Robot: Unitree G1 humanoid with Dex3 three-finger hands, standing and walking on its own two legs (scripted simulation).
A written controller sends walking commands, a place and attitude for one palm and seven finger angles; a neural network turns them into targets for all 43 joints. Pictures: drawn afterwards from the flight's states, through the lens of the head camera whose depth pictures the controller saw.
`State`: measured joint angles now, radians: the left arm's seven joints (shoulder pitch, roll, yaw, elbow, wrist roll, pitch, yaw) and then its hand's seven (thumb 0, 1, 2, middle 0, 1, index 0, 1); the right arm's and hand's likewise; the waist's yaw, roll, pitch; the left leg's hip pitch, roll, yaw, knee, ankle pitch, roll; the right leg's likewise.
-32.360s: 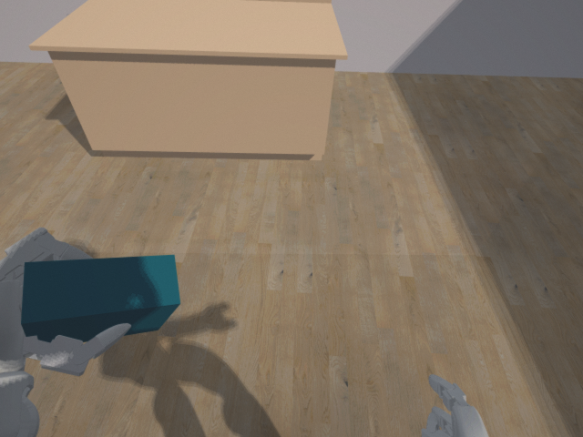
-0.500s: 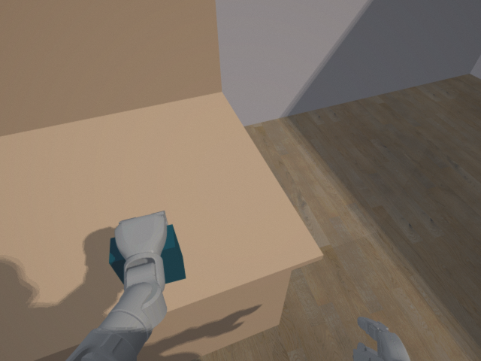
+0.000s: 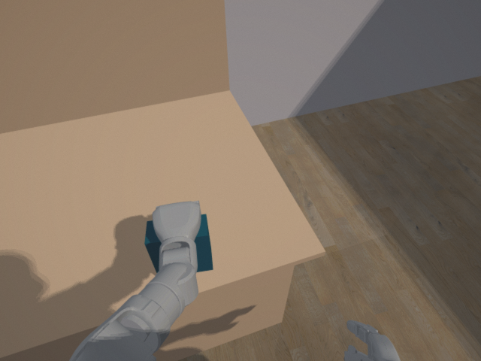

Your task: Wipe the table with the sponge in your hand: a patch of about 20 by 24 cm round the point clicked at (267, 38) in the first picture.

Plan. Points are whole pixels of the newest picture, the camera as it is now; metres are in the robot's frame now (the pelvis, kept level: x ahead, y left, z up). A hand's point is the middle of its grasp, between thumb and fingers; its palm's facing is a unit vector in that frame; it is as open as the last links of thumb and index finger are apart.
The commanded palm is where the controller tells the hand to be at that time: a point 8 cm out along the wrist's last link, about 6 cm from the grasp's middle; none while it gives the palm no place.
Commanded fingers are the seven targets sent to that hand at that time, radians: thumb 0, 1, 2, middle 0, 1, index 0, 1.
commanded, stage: slide across to the third lane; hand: left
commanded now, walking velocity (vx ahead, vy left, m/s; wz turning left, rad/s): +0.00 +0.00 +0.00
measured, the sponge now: (183, 252) +0.34 +0.16 -0.06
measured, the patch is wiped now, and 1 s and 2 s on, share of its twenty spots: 0.85 0.85 1.00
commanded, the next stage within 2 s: wipe forward along the third lane in 0.12 s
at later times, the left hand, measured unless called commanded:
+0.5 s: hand (192, 227) +0.37 +0.15 -0.02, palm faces -0.13 -0.01 -0.99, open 9.4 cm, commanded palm +0.36 +0.14 +0.02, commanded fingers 0.00 0.10 1.30 -1.20 -1.60 -1.20 -1.60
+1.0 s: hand (193, 208) +0.42 +0.15 -0.02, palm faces -0.11 +0.01 -0.99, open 9.4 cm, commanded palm +0.41 +0.15 +0.01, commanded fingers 0.00 0.10 1.30 -1.20 -1.60 -1.20 -1.60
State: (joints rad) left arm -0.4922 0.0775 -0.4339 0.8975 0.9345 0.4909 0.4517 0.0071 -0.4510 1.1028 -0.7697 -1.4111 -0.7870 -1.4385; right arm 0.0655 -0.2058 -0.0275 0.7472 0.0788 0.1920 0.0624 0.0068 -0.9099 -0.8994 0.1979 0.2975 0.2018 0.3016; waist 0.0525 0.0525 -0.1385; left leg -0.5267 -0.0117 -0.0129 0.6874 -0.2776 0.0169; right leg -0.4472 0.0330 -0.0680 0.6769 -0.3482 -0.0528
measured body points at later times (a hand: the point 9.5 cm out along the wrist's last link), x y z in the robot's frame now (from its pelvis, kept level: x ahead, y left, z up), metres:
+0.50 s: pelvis -0.01 -0.02 +0.00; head +0.01 -0.04 +0.45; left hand +0.37 +0.14 +0.04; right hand +0.12 -0.27 -0.14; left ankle +0.04 +0.11 -0.72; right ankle +0.00 -0.09 -0.72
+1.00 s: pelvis -0.02 -0.01 -0.02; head +0.04 -0.02 +0.43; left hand +0.42 +0.15 +0.04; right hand +0.06 -0.27 -0.15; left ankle +0.04 +0.11 -0.72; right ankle +0.00 -0.09 -0.72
